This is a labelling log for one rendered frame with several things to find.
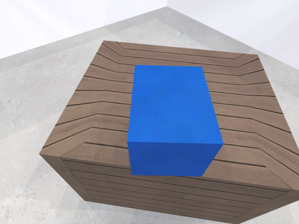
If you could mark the pedestal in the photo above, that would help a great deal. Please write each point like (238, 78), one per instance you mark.
(255, 171)

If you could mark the carton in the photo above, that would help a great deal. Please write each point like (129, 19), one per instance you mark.
(173, 129)

